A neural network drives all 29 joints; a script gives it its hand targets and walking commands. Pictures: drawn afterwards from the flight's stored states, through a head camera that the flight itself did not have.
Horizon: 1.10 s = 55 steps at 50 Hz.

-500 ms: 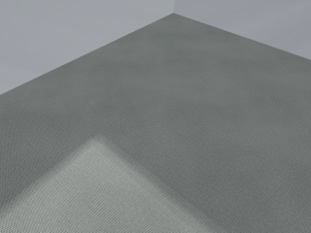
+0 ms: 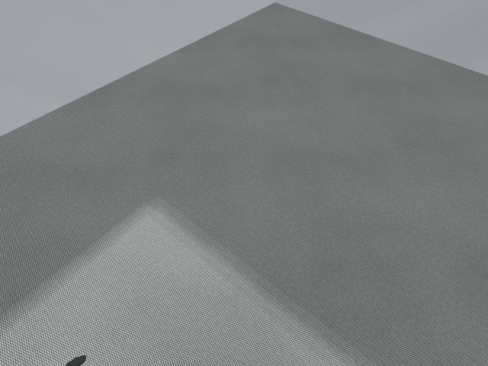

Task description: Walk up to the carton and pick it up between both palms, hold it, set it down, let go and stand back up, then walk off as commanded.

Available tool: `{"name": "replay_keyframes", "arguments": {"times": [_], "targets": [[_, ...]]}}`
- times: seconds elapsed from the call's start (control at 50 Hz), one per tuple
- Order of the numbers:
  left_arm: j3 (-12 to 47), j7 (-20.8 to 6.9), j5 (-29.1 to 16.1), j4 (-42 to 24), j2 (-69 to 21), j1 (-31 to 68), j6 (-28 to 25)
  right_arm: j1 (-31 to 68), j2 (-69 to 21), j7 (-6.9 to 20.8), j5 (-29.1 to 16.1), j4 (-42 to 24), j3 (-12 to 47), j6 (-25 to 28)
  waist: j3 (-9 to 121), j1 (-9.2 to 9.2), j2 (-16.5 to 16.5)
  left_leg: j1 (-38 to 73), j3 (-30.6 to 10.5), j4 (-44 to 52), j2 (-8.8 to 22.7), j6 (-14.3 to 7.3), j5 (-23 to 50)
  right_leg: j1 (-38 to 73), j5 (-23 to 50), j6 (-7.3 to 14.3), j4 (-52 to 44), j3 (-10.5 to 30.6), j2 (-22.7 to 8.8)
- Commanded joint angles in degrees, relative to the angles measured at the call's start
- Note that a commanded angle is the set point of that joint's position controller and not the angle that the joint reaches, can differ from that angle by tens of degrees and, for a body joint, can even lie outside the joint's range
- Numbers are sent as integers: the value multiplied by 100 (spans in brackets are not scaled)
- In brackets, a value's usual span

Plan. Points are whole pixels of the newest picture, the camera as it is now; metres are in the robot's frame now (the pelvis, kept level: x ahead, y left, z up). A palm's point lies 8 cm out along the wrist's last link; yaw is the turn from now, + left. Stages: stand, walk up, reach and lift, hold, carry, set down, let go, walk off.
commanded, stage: walk up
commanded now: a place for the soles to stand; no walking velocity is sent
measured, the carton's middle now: out of the picture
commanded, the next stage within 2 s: none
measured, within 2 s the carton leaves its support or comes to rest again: neither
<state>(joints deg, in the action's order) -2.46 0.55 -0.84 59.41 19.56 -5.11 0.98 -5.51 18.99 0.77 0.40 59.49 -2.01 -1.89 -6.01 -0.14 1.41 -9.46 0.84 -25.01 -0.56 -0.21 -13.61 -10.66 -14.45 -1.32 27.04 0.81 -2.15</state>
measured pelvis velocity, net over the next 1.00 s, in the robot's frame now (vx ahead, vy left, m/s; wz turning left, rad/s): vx -0.22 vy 0.07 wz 0.13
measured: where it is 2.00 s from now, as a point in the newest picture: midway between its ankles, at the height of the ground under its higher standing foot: outside the picture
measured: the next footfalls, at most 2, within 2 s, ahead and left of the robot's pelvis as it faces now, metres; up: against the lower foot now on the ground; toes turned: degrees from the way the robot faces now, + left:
left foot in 0.28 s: -0.03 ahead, +0.15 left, +0.00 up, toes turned -1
right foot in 0.74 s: -0.12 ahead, +0.00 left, +0.00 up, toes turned +7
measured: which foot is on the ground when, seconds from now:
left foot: down 0.00-0.06, up 0.08-0.26, down 0.28-0.78, up 0.80-1.00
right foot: down 0.00-0.28, up 0.30-0.72, down 0.74-1.00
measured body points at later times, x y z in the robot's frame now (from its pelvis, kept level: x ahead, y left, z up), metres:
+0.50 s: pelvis -0.10 +0.07 -0.01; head +0.00 +0.11 +0.43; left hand +0.04 +0.36 -0.16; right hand -0.04 -0.23 -0.12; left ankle -0.07 +0.15 -0.74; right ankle -0.11 -0.06 -0.66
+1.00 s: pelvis -0.22 +0.07 -0.01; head -0.18 +0.05 +0.43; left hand -0.16 +0.39 -0.11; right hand -0.08 -0.22 -0.15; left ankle -0.29 +0.23 -0.65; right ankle -0.16 -0.01 -0.74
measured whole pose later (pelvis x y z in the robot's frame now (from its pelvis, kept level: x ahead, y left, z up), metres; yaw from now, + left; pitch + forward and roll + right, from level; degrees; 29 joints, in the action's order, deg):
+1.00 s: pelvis -0.22 +0.07 -0.01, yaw +8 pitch -4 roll +1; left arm -4.3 1.9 0.1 47.6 18.4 -9.0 2.4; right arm -10.4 21.0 2.1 0.7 46.2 -4.2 -5.8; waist -9.7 0.0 -2.4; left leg -21.9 -12.6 -70.0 -7.9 1.2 -27.8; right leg -15.8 -14.7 3.8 34.6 -1.6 1.2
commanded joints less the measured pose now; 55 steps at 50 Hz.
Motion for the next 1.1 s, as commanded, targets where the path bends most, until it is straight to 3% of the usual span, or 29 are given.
{"name": "replay_keyframes", "arguments": {"times": [0.0, 0.02, 0.04, 0.08, 0.14, 0.2, 0.22, 0.24, 0.26, 0.3, 0.34, 0.36, 0.38, 0.4, 0.46, 0.56, 0.64, 0.7, 0.72, 0.74, 0.76, 0.78, 0.8, 0.84, 0.86, 0.9, 0.96, 1.02, 1.08], "targets": [[-397, 110, 2, -629, 1543, -386, 54, -123, 1178, 1, -26, -842, -341, -122, 1062, 206, 300, -143, 8, -1451, 100, -53, 2103, 22, 2823, 1236, -189, 1134, -1345], [-444, 117, 35, -736, 1672, -343, 75, -131, 1053, 30, -23, -939, -327, -184, 1011, 234, 998, -558, 143, -2269, -227, -5, -37, 88, 3443, 1642, -389, 1600, -1894], [-486, 136, 102, -857, 1688, -252, 95, -153, 955, 63, 37, -1095, -324, -268, 815, 299, 1406, -1111, -162, -3257, -374, -39, -2237, 112, 3996, 2071, -535, 2079, -2366], [-507, 164, 109, -1106, 1672, 102, 104, -333, 1117, 128, 55, -1187, -411, -335, 814, 119, 1168, -1082, -559, -3720, -149, -95, -2293, -175, 3459, 2005, -409, 1727, -2254], [-467, 191, 164, -1476, 1527, 596, 111, -806, 1220, 188, -20, -1208, -487, -355, 891, -236, 1041, -787, -520, -3132, -54, -54, -1695, -422, 3209, 1471, -13, 1093, -1608], [-501, 175, 161, -1572, 1631, 548, 169, -1022, 1182, 159, -49, -1243, -522, -288, 1042, -338, 1271, -392, -436, -851, 154, -83, -921, -61, 2885, 1093, 651, 1031, -1477], [-452, 151, 111, -1684, 1571, 900, 209, -1337, 1222, 129, -23, -1140, -571, -218, 1050, -609, 950, 144, -210, 356, 123, -56, 179, -387, 2205, 797, 1122, 705, -1135], [-383, 129, 42, -1725, 1124, 654, 256, -1277, 1742, 92, 80, -1151, -703, -144, 867, -510, -910, 405, -1424, 985, 900, -125, 1864, -1139, 650, 407, 2480, -9, -148], [-313, 167, -22, -1782, 740, 581, 306, -925, 2139, 67, 100, -1289, -795, -143, 685, -317, -1933, 523, -2663, 802, 1590, -386, 3400, -2134, -2410, 164, 3243, -108, 961], [-431, 274, -20, -1591, 1202, 394, 350, -640, 2222, 11, 91, -1633, -784, -143, 608, -398, -2046, -492, -3504, 1182, 2150, -1250, 2242, -1729, -2578, 238, 4508, 934, 942], [-461, 235, -78, -1301, 1233, 91, 328, -148, 1630, -81, 134, -1764, -692, -114, 450, -134, -971, -32, -2135, 680, 1356, -758, 2794, -1751, -1790, 252, 4479, 1126, 764], [-434, 223, -88, -1178, 1142, -268, 348, -15, 1441, -155, 116, -1739, -649, -91, 704, 34, -766, 596, -1532, 346, 1046, -486, 3308, -1919, -1390, 200, 4401, 1029, 744], [-408, 235, -57, -1186, 1089, -281, 360, -165, 1431, -201, 55, -1712, -635, -87, 887, 40, -840, 935, -1411, 213, 1024, -393, 3648, -1987, -1219, 189, 4243, 956, 765], [-376, 218, -50, -1216, 1105, -244, 362, -421, 1422, -195, 37, -1705, -636, -73, 1007, -39, -742, 1248, -1454, 173, 999, -385, 3866, -1879, -1144, 141, 4035, 867, 801], [-344, 195, -40, -1439, 1061, 262, 243, -891, 1233, -173, 108, -1664, -592, -86, 1284, -348, -876, 2252, -1964, 32, 1194, -857, 4458, -1942, -1489, 68, 2982, 796, 653], [-308, 209, 27, -1372, 1100, -135, 218, -961, 1197, -108, 89, -1760, -548, -123, 1233, -298, -799, 1973, -2456, 208, 1563, -1215, 4528, -1246, -1659, 131, 1914, 450, 434], [-332, 182, 57, -1276, 1004, -493, 198, -750, 1272, -14, 41, -1796, -542, -170, 1145, -110, -724, 1129, -2377, 419, 1389, -1126, 3544, -355, -1324, 247, 1006, 137, 462], [-361, 150, 89, -1173, 940, -870, 156, -481, 1299, 71, -35, -1826, -558, -222, 1181, 170, -514, 389, -1994, 144, 1019, -778, 2627, 489, -187, 423, -416, -36, 396], [-397, 170, 146, -1169, 1124, -822, 139, -513, 1190, 94, -73, -1836, -524, -228, 1135, 173, 15, -4, -1626, -393, 559, -498, 1861, 513, -129, 651, -812, 503, -130], [-500, 179, 168, -1191, 1581, -739, 137, -181, 1032, 104, -88, -1976, -516, -228, 721, 300, 1320, -884, -832, -1443, -563, -99, 271, 209, 288, 1288, -1161, 2119, -1302], [-540, 166, 186, -1404, 1824, -260, 156, -256, 1181, 42, 33, -1920, -580, -228, 353, 263, 1935, -1177, -582, -3335, -854, 50, -2067, -488, 1153, 2141, -1215, 3065, -2352], [-558, 182, 189, -1482, 1739, -40, 93, -588, 1315, 9, 84, -1831, -615, -244, 337, 85, 1478, -1094, -1354, -4427, -666, -67, -2055, -847, 1206, 2385, -1085, 3306, -2586], [-514, 175, 147, -1589, 1419, 279, 48, -812, 1418, 42, 90, -1672, -637, -268, 295, -214, 749, -1157, -1509, -4720, -753, -72, -1822, -912, 1146, 2156, -1074, 2559, -2273], [-428, 198, 36, -1830, 1116, 639, -2, -1069, 1278, 105, 25, -1615, -585, -288, -9, -454, 315, -1491, -1362, -4557, -853, 27, -1403, -775, 2001, 1510, -907, 1342, -1363], [-433, 212, 82, -1807, 1127, 423, -22, -899, 1208, 101, 38, -1611, -563, -296, -34, -331, 324, -1554, -1290, -4715, -867, 88, -1427, -741, 2403, 1428, -744, 1368, -1223], [-507, 191, 104, -1760, 1220, -166, -31, -571, 1231, 96, 39, -1781, -521, -287, 362, 44, 365, -1683, -1284, -4924, -815, 192, -1474, 41, 2860, 1653, -413, 1572, -1269], [-572, 206, 127, -1810, 1329, -317, -22, -689, 1135, 63, 36, -1832, -503, -303, 716, 67, 388, -2041, -1279, -4373, -684, 229, -1580, 948, 2738, 1682, -132, 1516, -1461], [-617, 191, 189, -1864, 1405, -652, 43, -583, 1162, 53, 54, -1791, -502, -339, 714, 319, 811, -1752, -1017, -3651, -501, 208, -1751, 650, 1804, 1638, -270, 1630, -1424], [-654, 187, 257, -1883, 1579, -645, 109, -833, 1190, 74, 64, -1800, -542, -343, 963, 271, 1240, -1314, -715, -2832, -319, 146, -2019, 442, 1091, 1648, -299, 1567, -1441]]}}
